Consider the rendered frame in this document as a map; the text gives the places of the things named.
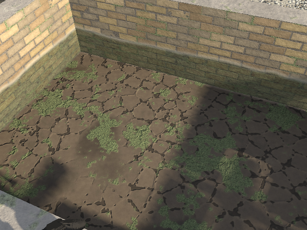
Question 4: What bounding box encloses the robot left hand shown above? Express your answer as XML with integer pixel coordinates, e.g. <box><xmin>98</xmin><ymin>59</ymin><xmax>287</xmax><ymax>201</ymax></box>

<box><xmin>42</xmin><ymin>218</ymin><xmax>86</xmax><ymax>230</ymax></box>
